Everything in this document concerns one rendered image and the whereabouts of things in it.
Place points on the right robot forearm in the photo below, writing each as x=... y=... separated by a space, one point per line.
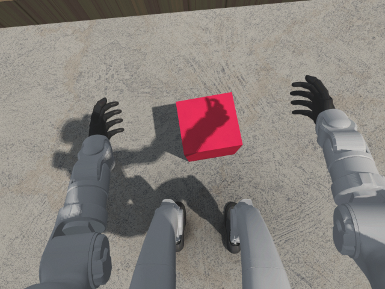
x=353 y=172

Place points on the carton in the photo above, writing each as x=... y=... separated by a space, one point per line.
x=209 y=127

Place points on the robot right thigh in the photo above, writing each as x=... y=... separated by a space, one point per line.
x=262 y=267

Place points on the robot left upper arm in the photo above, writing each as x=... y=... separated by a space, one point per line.
x=79 y=261

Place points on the left robot forearm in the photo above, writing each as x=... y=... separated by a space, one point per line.
x=84 y=210

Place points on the robot right upper arm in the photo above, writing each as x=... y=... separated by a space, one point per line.
x=359 y=232

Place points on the robot thigh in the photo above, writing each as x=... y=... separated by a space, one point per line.
x=262 y=267
x=156 y=264

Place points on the robot left hand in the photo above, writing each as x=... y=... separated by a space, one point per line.
x=98 y=124

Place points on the robot left thigh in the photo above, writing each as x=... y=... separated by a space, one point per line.
x=156 y=264

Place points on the robot right hand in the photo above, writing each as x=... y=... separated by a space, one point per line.
x=318 y=94

